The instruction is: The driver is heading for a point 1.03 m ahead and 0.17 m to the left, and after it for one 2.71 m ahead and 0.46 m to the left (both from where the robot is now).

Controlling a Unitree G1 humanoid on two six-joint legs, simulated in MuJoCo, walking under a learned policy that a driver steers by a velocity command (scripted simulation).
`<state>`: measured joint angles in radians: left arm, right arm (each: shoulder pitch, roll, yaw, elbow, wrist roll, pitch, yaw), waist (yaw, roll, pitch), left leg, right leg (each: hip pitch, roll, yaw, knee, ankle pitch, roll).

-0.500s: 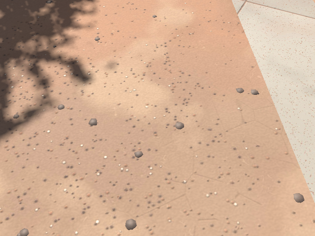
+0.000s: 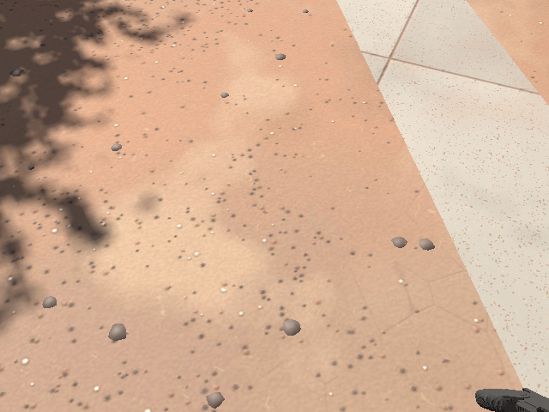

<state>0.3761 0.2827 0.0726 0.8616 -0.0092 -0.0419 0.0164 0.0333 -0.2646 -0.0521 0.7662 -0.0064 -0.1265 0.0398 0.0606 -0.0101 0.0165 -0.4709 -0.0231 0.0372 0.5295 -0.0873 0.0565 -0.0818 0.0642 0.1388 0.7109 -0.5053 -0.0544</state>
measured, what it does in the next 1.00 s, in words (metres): walks ahead: right foot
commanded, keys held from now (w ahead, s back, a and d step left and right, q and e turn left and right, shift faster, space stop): w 0.50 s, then w+q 0.50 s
